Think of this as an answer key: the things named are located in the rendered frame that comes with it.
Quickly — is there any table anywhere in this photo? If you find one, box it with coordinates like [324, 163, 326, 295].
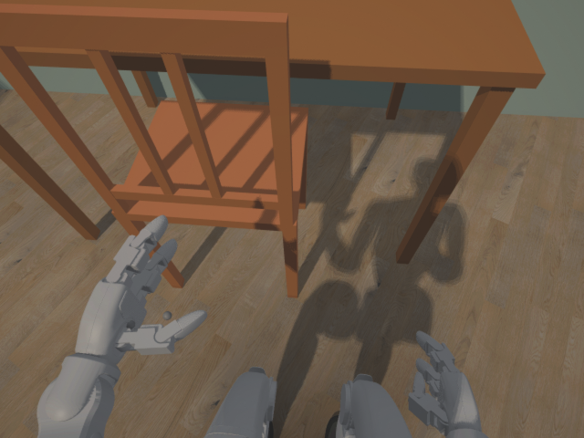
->
[0, 0, 546, 264]

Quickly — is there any robot left hand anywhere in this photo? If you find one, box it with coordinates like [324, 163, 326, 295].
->
[75, 215, 207, 365]

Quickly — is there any right robot thigh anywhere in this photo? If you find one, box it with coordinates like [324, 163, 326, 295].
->
[339, 380, 412, 438]

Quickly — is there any robot right hand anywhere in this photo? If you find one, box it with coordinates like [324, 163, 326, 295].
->
[409, 330, 482, 438]

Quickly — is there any chair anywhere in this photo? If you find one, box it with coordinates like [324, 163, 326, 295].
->
[0, 4, 308, 298]

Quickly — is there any robot right shin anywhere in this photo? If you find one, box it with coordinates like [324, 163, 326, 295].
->
[336, 374, 372, 438]

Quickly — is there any robot left forearm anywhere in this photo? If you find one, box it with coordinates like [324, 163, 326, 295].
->
[36, 353, 121, 438]

